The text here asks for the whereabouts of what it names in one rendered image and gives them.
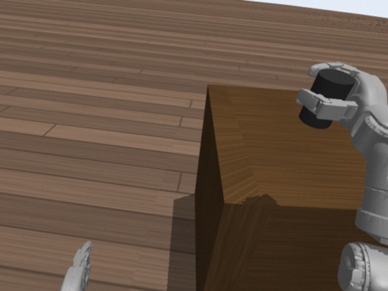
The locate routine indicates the right robot arm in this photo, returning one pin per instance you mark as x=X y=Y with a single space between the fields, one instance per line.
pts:
x=364 y=267

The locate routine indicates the can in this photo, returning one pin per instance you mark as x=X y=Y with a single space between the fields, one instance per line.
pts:
x=332 y=84

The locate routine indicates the right robot hand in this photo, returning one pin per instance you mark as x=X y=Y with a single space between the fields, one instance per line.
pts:
x=367 y=90

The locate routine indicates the left robot hand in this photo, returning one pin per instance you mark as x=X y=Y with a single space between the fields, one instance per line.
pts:
x=77 y=276

